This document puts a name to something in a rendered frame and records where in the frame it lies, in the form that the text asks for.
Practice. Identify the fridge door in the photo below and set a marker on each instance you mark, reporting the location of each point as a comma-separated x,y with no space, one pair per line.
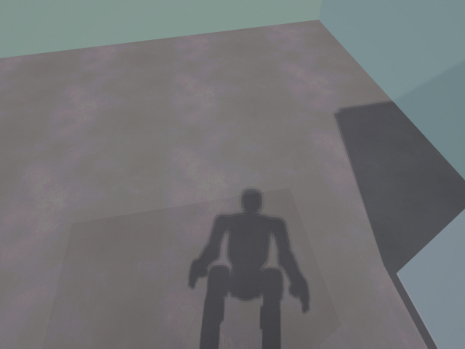
435,280

